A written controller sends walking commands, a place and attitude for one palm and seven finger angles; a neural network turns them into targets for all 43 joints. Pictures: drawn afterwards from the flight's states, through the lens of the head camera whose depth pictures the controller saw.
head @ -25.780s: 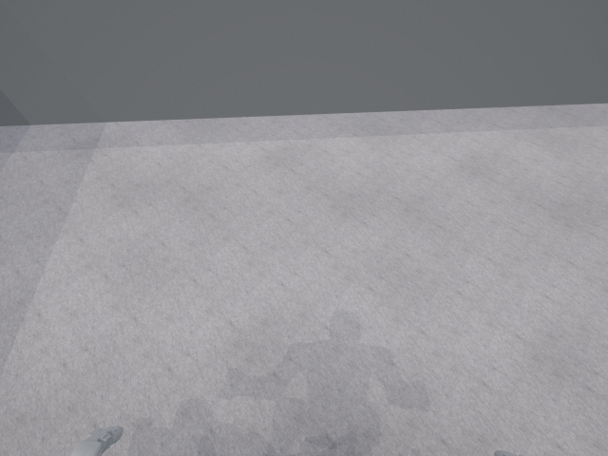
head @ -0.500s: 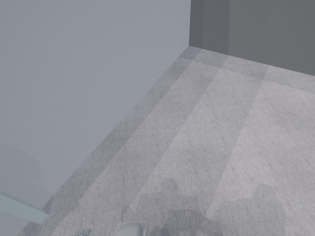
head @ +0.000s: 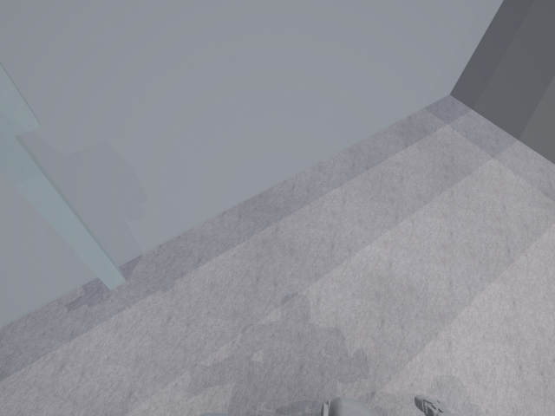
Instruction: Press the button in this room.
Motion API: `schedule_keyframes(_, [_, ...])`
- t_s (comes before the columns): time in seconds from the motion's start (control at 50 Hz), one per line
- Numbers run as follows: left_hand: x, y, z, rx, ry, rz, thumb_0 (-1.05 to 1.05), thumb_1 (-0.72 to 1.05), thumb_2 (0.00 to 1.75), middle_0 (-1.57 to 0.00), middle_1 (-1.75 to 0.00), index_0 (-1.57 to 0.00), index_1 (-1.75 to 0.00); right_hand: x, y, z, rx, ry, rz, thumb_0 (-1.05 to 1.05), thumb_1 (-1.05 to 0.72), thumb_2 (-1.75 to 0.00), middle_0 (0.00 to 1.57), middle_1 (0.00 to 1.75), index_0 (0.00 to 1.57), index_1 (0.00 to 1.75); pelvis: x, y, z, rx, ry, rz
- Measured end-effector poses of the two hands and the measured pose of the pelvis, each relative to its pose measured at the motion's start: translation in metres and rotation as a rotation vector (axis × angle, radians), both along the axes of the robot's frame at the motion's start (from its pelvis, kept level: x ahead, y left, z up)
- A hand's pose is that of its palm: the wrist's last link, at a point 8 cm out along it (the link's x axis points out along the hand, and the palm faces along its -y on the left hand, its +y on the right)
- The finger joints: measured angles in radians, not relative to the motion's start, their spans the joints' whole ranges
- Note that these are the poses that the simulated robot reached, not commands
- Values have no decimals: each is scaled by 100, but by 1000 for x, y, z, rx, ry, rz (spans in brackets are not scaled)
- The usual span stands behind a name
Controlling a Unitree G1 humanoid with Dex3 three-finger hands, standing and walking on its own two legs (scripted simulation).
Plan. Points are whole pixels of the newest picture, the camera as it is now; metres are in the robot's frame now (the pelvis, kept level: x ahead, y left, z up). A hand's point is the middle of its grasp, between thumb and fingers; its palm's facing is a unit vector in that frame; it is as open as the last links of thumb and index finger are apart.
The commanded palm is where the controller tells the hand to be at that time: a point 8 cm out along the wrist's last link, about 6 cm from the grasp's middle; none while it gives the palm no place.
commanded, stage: turn to face it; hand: left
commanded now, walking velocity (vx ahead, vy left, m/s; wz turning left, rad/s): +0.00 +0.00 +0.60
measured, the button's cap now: out of the picture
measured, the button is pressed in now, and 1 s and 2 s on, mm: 0 0 0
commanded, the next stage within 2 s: take the last steps up to it in 1.24 s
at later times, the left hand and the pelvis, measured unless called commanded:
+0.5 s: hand out of the picture +0.05 +0.15 -0.14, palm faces +0.27 -0.92 -0.29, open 7.4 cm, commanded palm none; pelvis +0.00 -0.06 +0.00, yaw +18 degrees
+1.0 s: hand out of the picture -0.11 +0.20 -0.17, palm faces +0.58 -0.78 -0.23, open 7.4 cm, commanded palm none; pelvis -0.03 -0.01 +0.01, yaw +33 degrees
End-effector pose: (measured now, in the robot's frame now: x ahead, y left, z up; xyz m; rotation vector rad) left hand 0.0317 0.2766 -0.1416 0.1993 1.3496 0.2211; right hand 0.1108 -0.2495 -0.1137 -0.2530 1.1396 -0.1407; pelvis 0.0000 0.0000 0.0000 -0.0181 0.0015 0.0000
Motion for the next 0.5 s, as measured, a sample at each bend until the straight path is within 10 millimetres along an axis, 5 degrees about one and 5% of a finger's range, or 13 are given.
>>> schedule_keyframes(0.14, [36,-9,16,6,-152,17,1,91,89,-19,-30,-20,-30,-15,0,-5,25,59,21,0,-91,-90,20,30,20,30,1,-7,5,5,-4,74])
schedule_keyframes(0.3, [60,-48,28,41,-277,30,1,90,89,-19,-30,-20,-30,-28,-37,-34,58,133,35,0,-91,-90,20,30,20,30,3,-42,-7,32,4,168])
schedule_keyframes(0.5, [-6,-84,40,54,-216,181,1,90,89,-20,-30,-20,-30,-1,-62,-32,53,181,160,1,-91,-90,19,30,20,30,2,-63,5,61,-16,319])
